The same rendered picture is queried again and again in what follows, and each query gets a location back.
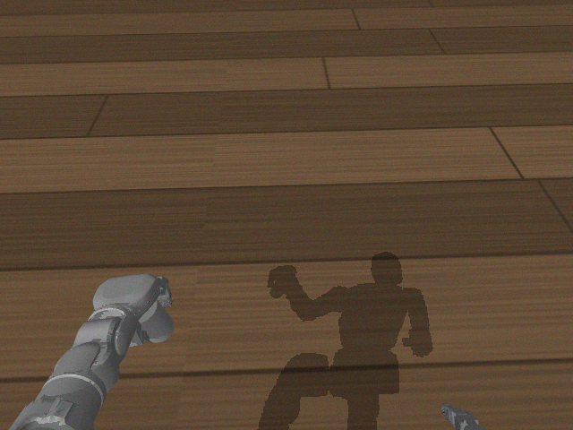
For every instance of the left robot arm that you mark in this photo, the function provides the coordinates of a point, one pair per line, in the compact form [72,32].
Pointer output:
[76,390]

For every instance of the right robot hand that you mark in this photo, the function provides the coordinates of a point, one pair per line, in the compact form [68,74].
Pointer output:
[460,419]

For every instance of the left robot hand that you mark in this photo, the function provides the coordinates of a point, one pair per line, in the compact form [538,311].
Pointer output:
[137,293]

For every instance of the can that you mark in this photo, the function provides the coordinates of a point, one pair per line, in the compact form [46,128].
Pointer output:
[157,323]

